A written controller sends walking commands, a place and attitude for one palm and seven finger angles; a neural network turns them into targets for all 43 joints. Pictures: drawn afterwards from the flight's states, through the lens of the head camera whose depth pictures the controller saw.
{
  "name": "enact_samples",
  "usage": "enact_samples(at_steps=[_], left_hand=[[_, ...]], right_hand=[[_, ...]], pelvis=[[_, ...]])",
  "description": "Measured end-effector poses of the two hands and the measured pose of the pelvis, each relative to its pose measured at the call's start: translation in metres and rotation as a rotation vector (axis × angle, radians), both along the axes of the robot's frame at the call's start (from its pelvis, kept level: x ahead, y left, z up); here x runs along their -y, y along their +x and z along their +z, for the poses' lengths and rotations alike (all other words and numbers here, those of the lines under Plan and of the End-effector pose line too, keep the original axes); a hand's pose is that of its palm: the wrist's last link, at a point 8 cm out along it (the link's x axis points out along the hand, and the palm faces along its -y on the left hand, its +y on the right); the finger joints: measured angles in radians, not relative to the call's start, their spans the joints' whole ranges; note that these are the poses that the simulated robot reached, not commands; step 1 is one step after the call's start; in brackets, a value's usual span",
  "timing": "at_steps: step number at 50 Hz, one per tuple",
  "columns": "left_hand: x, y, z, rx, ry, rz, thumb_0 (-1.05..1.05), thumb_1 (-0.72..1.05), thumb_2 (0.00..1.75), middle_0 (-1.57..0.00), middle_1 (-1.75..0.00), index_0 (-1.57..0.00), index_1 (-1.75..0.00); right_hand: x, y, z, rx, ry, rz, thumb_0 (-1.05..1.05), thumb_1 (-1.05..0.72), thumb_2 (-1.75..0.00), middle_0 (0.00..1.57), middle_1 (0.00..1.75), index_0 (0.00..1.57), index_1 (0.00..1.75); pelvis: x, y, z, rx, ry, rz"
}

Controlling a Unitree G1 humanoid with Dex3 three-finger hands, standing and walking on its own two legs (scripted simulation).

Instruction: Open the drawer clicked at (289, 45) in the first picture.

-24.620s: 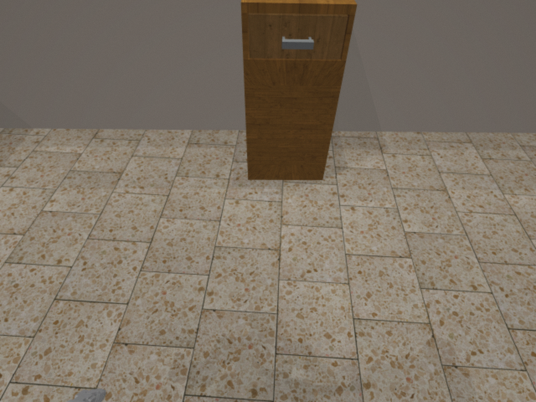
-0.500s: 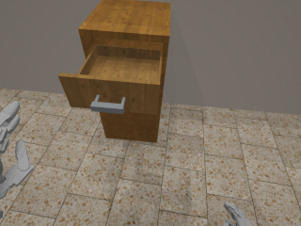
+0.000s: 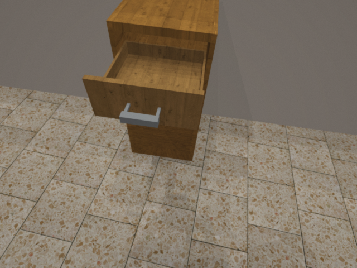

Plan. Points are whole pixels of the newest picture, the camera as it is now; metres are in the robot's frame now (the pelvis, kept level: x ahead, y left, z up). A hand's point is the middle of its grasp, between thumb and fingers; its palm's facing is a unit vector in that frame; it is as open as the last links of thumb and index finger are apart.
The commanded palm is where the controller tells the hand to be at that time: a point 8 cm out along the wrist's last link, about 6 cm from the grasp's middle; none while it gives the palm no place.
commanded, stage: let the arm hang, fingers relaxed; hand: left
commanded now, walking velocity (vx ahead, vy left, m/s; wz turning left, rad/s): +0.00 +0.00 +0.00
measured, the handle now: (141, 113) +0.54 +0.16 -0.02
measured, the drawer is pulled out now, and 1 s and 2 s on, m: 0.30 0.30 0.30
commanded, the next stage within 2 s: look to check the result in 0.70 s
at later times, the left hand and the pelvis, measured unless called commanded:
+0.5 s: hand out of the picture +0.01 +0.18 -0.17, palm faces +0.00 -0.98 -0.20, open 7.4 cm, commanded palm none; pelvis +0.00 +0.01 +0.00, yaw -1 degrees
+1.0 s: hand out of the picture +0.01 +0.18 -0.17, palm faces -0.01 -0.97 -0.23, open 7.4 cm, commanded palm none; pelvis +0.01 +0.00 +0.00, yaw -1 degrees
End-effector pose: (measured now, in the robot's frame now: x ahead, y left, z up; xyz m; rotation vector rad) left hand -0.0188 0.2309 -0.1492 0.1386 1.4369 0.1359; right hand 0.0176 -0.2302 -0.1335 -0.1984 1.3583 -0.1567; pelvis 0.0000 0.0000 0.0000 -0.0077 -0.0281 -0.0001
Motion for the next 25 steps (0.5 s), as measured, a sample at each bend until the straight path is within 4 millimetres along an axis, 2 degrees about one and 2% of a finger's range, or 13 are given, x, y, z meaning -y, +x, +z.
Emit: enact_samples(at_steps=[5, 10, 15, 20, 25], left_hand=[[-0.009, -0.042, 0.007, -0.127, 0.024, 0.025, 0.01, 0.95, 0.90, -0.20, -0.30, -0.20, -0.30], [-0.014, -0.051, 0.012, -0.161, 0.044, 0.028, 0.01, 0.92, 0.90, -0.20, -0.30, -0.20, -0.30], [-0.012, -0.032, 0.011, -0.110, 0.049, 0.016, 0.01, 0.91, 0.90, -0.20, -0.30, -0.20, -0.30], [-0.006, -0.002, 0.008, -0.025, 0.041, -0.005, 0.01, 0.91, 0.90, -0.20, -0.30, -0.19, -0.30], [0.003, 0.025, 0.007, 0.052, 0.026, -0.022, 0.01, 0.91, 0.90, -0.20, -0.30, -0.20, -0.30]], right_hand=[[-0.004, -0.042, -0.003, -0.124, 0.005, -0.039, 0.01, -0.92, -0.90, 0.20, 0.30, 0.20, 0.30], [-0.017, -0.064, -0.007, -0.174, 0.035, -0.066, 0.01, -0.91, -0.90, 0.20, 0.30, 0.20, 0.29], [-0.032, -0.067, -0.013, -0.165, 0.075, -0.082, 0.01, -0.91, -0.90, 0.20, 0.30, 0.20, 0.29], [-0.042, -0.058, -0.017, -0.126, 0.106, -0.090, 0.01, -0.91, -0.90, 0.20, 0.30, 0.20, 0.30], [-0.043, -0.047, -0.018, -0.084, 0.115, -0.094, 0.01, -0.91, -0.90, 0.20, 0.30, 0.20, 0.30]], pelvis=[[-0.004, 0.000, 0.002, 0.002, 0.001, -0.001], [-0.007, -0.001, 0.002, 0.006, 0.005, -0.005], [-0.008, -0.001, 0.002, 0.011, 0.010, -0.008], [-0.008, -0.002, 0.001, 0.012, 0.013, -0.012], [-0.006, -0.001, 0.001, 0.012, 0.015, -0.014]])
